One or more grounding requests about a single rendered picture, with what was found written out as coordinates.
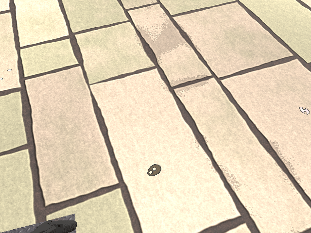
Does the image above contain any robot left hand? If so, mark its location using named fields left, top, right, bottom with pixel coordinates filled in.
left=30, top=219, right=77, bottom=233

